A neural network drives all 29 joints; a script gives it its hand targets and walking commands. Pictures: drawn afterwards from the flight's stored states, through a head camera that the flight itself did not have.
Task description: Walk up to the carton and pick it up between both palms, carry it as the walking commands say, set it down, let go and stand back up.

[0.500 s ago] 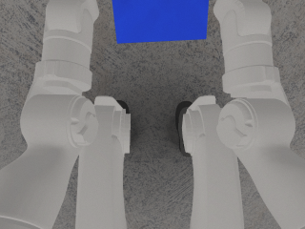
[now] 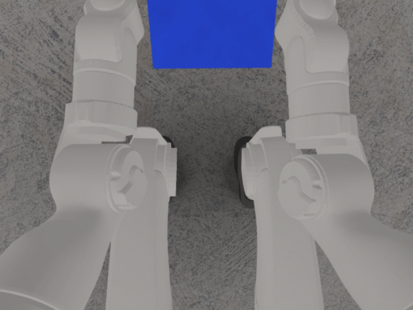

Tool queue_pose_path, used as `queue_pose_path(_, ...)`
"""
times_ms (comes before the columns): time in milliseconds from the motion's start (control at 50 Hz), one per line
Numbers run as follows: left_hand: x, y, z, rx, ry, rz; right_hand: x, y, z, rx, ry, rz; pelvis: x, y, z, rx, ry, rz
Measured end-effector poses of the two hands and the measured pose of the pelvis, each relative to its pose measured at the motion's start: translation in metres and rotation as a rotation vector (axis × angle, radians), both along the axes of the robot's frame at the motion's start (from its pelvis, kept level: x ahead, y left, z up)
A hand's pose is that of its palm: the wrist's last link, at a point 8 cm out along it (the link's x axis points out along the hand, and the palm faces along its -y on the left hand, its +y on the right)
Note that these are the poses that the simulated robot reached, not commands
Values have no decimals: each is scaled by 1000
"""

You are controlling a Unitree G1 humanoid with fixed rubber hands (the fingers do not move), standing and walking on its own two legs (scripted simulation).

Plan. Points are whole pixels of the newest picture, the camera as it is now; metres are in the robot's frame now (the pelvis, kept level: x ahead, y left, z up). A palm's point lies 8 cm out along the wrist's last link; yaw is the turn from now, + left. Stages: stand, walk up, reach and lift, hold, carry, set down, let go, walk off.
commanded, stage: reach and lift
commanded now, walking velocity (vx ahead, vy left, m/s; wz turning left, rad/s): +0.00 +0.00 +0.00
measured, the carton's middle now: out of the picture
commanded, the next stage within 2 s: none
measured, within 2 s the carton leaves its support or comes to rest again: neither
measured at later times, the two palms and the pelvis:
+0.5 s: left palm out of the picture +0.53 +0.13 -0.05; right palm out of the picture +0.52 -0.12 -0.04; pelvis -0.01 +0.00 +0.05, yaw +0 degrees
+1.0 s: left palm out of the picture +0.51 +0.13 +0.02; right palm out of the picture +0.50 -0.12 +0.04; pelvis -0.01 +0.00 +0.10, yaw +0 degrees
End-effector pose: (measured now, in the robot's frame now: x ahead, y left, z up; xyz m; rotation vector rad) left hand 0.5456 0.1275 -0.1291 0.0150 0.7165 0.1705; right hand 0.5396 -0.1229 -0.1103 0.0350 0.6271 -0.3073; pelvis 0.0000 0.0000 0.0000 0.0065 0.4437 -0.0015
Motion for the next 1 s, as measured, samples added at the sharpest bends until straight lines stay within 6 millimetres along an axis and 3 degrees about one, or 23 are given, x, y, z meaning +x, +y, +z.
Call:
queue_pose_path(140,0,1,28,15,-25,2,-1,1,24,-6,-20,7,-3,1,11,-9,-25,3)
queue_pose_path(1000,-32,0,148,26,-30,-7,-35,2,146,-24,-20,-3,-8,4,101,-17,-146,0)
